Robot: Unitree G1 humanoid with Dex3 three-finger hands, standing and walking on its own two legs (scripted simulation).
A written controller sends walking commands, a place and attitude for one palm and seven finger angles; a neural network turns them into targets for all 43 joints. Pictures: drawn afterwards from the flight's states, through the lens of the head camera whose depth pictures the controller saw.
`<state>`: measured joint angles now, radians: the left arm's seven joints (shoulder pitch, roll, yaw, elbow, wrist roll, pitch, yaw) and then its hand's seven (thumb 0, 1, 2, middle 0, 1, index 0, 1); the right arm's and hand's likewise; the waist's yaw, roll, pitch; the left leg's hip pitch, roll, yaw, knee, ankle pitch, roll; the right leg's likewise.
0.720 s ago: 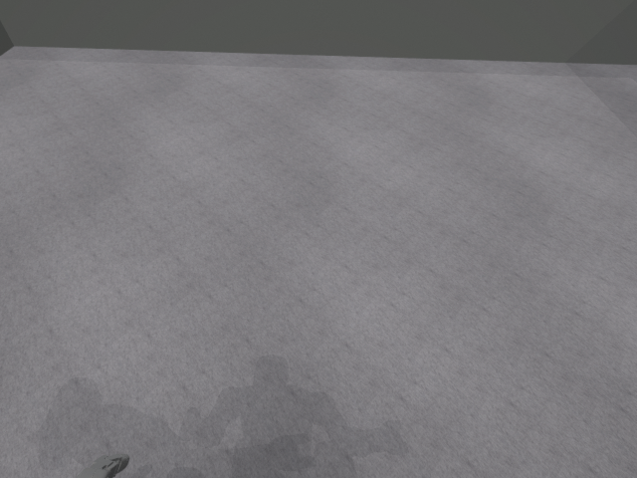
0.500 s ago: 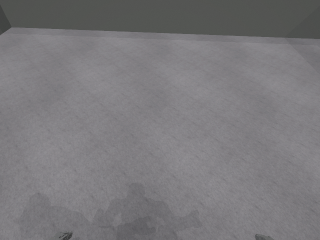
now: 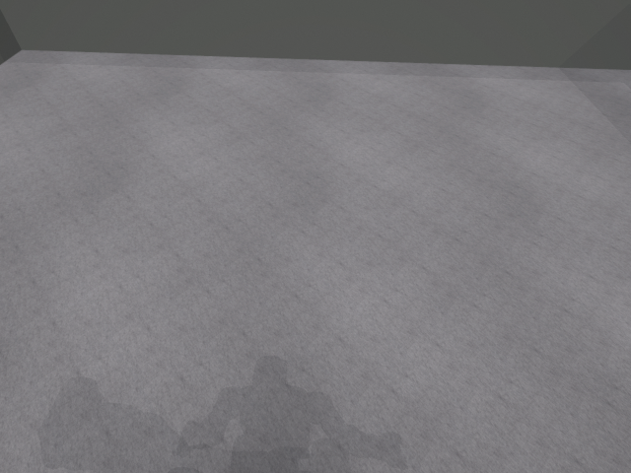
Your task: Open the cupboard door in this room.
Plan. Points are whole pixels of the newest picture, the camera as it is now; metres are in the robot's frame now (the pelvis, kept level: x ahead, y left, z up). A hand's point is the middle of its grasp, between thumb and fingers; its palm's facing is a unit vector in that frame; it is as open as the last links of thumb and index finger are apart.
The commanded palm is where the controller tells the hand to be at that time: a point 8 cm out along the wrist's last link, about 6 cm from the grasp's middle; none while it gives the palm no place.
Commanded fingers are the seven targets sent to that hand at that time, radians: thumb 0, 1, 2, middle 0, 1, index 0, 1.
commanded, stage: stand and wait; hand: left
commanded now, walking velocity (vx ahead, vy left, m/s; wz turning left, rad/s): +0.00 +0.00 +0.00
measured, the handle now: out of the picture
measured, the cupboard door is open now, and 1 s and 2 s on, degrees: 0 0 0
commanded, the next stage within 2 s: turn or walk to find it in 0.18 s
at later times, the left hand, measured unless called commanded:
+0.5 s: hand out of the picture +0.04 +0.22 -0.18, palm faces +0.05 -0.96 -0.28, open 7.4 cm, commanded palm none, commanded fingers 0.00 0.90 0.90 -0.20 -0.30 -0.20 -0.30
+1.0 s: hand out of the picture -0.02 +0.21 -0.16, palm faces +0.28 -0.92 -0.29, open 7.4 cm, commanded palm none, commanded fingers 0.00 0.90 0.90 -0.20 -0.30 -0.20 -0.30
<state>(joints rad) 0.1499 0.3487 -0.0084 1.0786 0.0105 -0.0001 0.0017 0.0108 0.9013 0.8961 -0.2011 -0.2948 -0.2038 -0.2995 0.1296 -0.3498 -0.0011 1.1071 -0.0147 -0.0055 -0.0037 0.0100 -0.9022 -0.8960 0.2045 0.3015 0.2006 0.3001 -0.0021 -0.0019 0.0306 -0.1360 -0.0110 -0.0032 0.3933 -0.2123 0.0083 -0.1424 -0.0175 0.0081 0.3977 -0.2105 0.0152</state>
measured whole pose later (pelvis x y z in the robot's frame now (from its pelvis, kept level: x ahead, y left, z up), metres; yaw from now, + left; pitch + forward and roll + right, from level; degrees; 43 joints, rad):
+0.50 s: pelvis -0.02 +0.00 -0.01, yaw +5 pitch -1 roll -1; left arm 0.17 0.27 0.00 1.01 0.02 0.03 0.02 0.01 0.90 0.90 -0.20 -0.29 -0.20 -0.30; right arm 0.19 -0.28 -0.01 1.05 -0.02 0.04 0.00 0.01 -0.90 -0.90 0.20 0.30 0.20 0.30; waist -0.02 0.01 0.04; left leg -0.30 -0.01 -0.04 0.59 -0.28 0.00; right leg -0.24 -0.03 -0.07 0.52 -0.26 0.01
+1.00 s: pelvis -0.05 -0.02 -0.01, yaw +16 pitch +1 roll +0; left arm 0.19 0.21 0.04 0.92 0.01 0.03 0.03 0.01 0.90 0.90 -0.20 -0.29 -0.20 -0.30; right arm 0.25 -0.22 -0.07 0.97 -0.02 0.06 0.00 0.01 -0.90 -0.90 0.20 0.30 0.20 0.30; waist -0.03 0.03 0.03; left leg -0.39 -0.09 -0.15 0.52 -0.17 0.00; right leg -0.21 -0.01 -0.02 0.51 -0.31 0.02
